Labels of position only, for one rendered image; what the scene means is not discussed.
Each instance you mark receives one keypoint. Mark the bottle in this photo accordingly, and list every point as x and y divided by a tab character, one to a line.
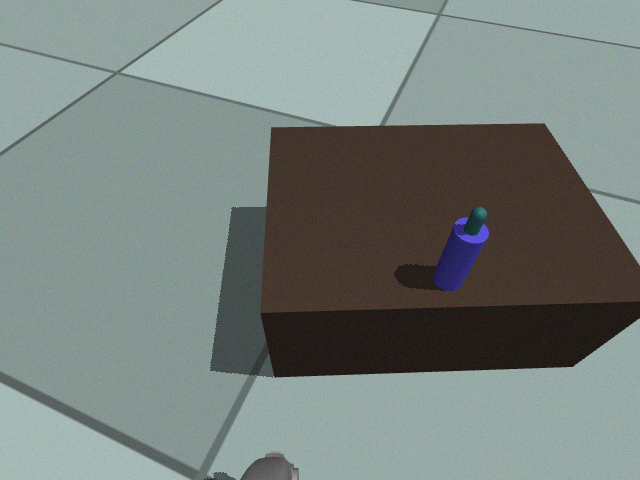
464	244

